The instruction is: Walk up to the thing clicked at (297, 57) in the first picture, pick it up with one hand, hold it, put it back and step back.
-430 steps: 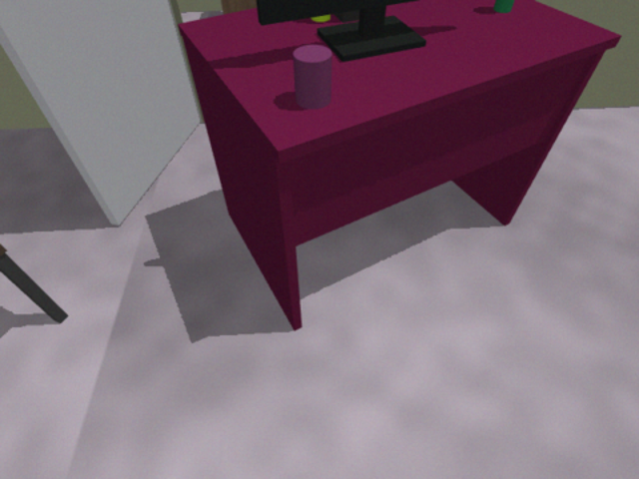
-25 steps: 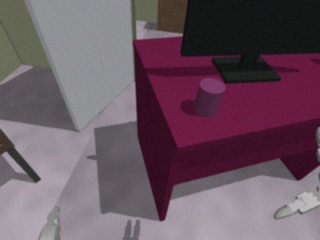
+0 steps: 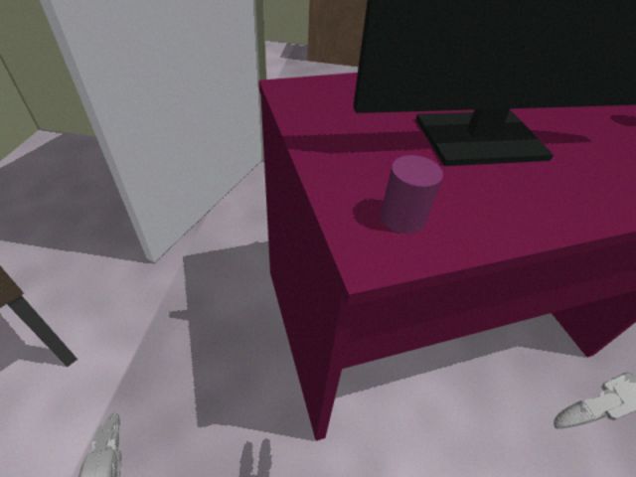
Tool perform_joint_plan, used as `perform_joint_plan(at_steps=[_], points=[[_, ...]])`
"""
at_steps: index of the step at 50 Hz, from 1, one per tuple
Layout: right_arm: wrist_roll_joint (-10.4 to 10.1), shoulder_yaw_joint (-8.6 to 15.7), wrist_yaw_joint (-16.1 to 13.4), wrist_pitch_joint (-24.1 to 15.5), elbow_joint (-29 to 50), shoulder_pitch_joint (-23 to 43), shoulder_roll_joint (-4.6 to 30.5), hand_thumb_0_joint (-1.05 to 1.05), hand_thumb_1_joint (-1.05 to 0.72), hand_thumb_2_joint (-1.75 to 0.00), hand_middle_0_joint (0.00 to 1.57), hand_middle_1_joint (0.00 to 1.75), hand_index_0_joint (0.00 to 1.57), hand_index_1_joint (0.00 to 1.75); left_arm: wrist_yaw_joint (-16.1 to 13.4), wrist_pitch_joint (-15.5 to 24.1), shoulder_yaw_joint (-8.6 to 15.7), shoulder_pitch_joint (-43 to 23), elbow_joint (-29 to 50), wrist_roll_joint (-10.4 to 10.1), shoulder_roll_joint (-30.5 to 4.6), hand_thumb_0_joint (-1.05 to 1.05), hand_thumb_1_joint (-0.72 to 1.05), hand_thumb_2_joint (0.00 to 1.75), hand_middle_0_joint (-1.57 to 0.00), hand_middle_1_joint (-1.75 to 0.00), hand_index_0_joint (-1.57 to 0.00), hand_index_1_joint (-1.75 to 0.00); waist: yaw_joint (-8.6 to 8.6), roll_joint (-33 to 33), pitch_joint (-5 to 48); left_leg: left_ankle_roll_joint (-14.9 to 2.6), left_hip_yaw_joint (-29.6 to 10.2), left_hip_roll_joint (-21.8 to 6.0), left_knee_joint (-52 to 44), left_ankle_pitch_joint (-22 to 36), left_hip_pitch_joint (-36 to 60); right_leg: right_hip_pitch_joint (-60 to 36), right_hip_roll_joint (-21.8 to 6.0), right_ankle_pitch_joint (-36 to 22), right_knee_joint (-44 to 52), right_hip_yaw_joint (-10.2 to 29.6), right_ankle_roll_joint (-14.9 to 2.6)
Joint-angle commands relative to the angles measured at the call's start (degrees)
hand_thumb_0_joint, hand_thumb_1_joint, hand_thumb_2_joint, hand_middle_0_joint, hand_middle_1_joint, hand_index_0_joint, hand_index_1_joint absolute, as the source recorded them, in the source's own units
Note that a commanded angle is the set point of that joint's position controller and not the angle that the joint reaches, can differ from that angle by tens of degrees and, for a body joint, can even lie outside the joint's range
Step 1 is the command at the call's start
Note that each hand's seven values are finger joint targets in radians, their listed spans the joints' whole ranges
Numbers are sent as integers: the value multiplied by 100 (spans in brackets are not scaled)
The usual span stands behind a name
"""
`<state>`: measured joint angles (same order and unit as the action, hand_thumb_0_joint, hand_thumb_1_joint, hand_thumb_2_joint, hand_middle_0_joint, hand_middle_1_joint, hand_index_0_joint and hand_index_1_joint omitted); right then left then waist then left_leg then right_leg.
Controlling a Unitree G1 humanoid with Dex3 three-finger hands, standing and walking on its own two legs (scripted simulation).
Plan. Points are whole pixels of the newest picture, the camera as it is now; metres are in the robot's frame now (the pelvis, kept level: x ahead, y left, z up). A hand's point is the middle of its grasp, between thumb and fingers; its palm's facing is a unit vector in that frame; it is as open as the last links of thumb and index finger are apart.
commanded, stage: go down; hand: right
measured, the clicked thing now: (414, 190) +0.52 -0.20 +0.06
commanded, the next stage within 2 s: none
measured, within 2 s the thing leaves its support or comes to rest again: neither
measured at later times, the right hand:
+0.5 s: hand (606, 251) +0.27 -0.31 +0.18, palm faces +0.34 +0.89 -0.31, open 17.3 cm
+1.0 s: hand (605, 232) +0.31 -0.34 +0.17, palm faces +0.21 +0.97 -0.12, open 17.5 cm
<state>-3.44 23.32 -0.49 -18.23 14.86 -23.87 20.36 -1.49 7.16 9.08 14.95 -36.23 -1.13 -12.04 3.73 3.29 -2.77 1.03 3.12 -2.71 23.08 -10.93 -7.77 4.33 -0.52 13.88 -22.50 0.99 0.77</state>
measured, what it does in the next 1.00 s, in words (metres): stands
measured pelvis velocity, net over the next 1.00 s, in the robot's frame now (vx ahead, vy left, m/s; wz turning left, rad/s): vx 0.01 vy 0.00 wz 0.00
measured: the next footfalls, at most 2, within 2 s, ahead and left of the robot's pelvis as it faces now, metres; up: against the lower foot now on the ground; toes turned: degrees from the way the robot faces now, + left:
none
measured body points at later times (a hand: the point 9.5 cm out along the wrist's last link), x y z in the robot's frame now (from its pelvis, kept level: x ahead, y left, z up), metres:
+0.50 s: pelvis +0.00 +0.00 +0.00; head -0.01 +0.02 +0.45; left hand +0.17 +0.26 -0.09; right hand +0.24 -0.35 +0.20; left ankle +0.02 +0.13 -0.74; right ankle -0.01 -0.13 -0.74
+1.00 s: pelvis +0.01 +0.00 +0.00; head +0.00 +0.00 +0.45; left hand +0.17 +0.26 -0.08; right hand +0.29 -0.39 +0.18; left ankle +0.02 +0.13 -0.74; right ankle -0.01 -0.13 -0.74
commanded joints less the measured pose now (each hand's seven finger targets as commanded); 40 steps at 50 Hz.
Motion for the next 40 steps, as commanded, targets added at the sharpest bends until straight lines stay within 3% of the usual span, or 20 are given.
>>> perform_joint_plan(at_steps=[1,2,3,6,8,12,15,16,17,19,21,25,28,29,30,31,33,34,35,40], points=[[64,588,-85,-576,1533,789,809,0,50,-3,5,5,5,5,-3,357,97,-918,1225,119,-513,0,-54,4,-5,-5,-5,-5,-143,-466,794,-57,157,275,-218,496,291,272,87,-838,315,-129,-136],[64,813,-101,-621,1198,665,1030,0,47,-4,5,5,5,5,-63,333,470,-729,881,119,-799,0,-55,5,-5,-5,-5,-5,-109,-326,707,-49,123,235,-213,528,273,270,136,-826,288,-164,-134],[50,1032,-105,-642,1157,818,1253,0,49,-4,5,5,5,5,-87,321,545,-639,860,119,-874,0,-55,5,-5,-5,-5,-5,-109,-259,829,-39,113,217,-213,609,279,181,155,-896,289,-150,-139],[-68,1127,-46,-559,571,979,1323,0,49,-4,5,5,5,5,-161,295,797,-689,823,126,-1169,0,-55,5,-5,-4,-4,-5,-206,-234,565,-27,109,208,-212,656,166,287,170,-884,276,-138,-138],[-133,996,66,-434,298,1050,1216,0,49,-4,5,5,5,5,-177,230,669,-718,509,104,-965,0,-55,5,-5,-4,-4,-5,-208,-145,291,-34,102,203,-260,451,5,429,177,-666,323,-144,-139],[-269,807,434,-260,248,1742,1302,0,52,-3,5,5,5,5,-174,216,-91,-1048,437,31,-306,0,-55,5,-5,-4,-4,-5,-195,-29,23,-48,82,213,-390,-49,-142,706,165,-136,433,-129,-166],[-317,1028,670,-202,560,2455,1815,0,50,-3,5,5,6,5,-294,244,41,-1076,565,30,-588,0,-55,4,-5,-4,-4,-4,-217,189,733,-51,53,205,-318,319,78,370,176,-445,399,-118,-143],[-329,1042,741,-116,-34,2482,1872,0,50,-3,5,5,5,5,-346,249,-54,-1060,590,39,-567,0,-54,4,-5,-4,-5,-4,-310,76,564,-48,46,202,-334,347,38,416,176,-438,377,-107,-156],[-412,1181,809,-81,310,2959,2126,0,50,-4,5,5,5,5,-399,256,63,-969,528,34,-724,0,-54,4,-5,-4,-5,-4,-284,346,974,-59,30,188,-285,568,139,208,181,-640,359,-97,-131],[-605,1389,975,110,-393,3327,2397,0,48,-4,5,5,5,5,-517,272,176,-959,334,13,-921,0,-55,4,-5,-4,-5,-4,-315,310,956,-53,45,181,-284,699,109,249,186,-736,310,-84,-142],[-795,1516,1179,356,-808,3766,2591,0,47,-4,5,4,5,4,-610,313,95,-1000,408,-5,-960,0,-55,4,-5,-4,-5,-5,-346,159,965,-30,58,176,-333,558,62,283,204,-578,306,-82,-174],[-1086,1391,1748,854,-2043,3923,2619,0,49,-2,5,4,5,4,-686,383,-235,-937,295,-75,-775,0,-55,4,-5,-4,-4,-4,-305,-11,870,-40,90,161,-310,678,0,466,175,-735,254,-70,-183],[-1186,1285,2174,1131,-2341,4388,2767,0,54,-3,5,4,5,4,-719,443,-505,-986,263,-83,-690,0,-55,5,-5,-4,-4,-5,-203,46,1243,-84,113,186,-188,1085,92,301,116,-1246,216,-27,-153],[-1229,1303,2301,1195,-2330,4615,2912,0,53,-2,5,4,5,4,-761,479,-394,-955,381,-76,-862,0,-55,5,-5,-4,-4,-5,-293,91,1431,-78,83,177,-193,1162,109,200,116,-1284,193,-37,-166],[-1254,1309,2393,1269,-2511,4631,2903,0,56,-3,4,5,4,5,-765,506,-502,-922,279,-75,-819,0,-55,5,-5,-5,-4,-5,-212,55,1343,-96,115,201,-140,1239,91,231,84,-1437,193,-19,-148],[-1269,1305,2466,1306,-2497,4662,2938,0,56,-3,4,5,5,5,-790,537,-410,-954,325,-66,-953,0,-55,5,-5,-5,-4,-5,-194,113,1479,-109,110,207,-109,1302,119,170,66,-1570,169,-15,-129],[-1240,1440,2519,1330,-2542,4751,3150,0,55,-3,4,5,4,5,-820,589,-273,-984,552,-42,-1209,0,-56,5,-5,-5,-4,-5,-157,-37,1606,-119,129,231,-89,1363,148,138,38,-1732,136,-4,-121],[-1216,1391,2530,1302,-2338,4808,3105,0,53,-3,4,4,5,4,-797,601,-476,-929,536,-30,-1029,0,-56,5,-5,-5,-5,-5,-72,81,1512,-132,120,234,-79,1315,162,161,47,-1720,132,-24,-106],[-1202,1497,2513,1293,-2433,4809,3221,0,54,-4,4,5,5,5,-807,622,-336,-883,601,-17,-1143,0,-56,5,-5,-5,-5,-5,-85,20,1576,-125,113,234,-75,1354,194,164,50,-1747,88,-32,-111],[-1251,1612,2474,1293,-2576,4862,3258,0,55,-4,4,5,5,5,-810,604,-400,-633,702,7,-1043,0,-56,6,-5,-5,-4,-5,-115,54,1453,-131,61,255,7,1621,203,266,22,-2194,-57,-54,-92]])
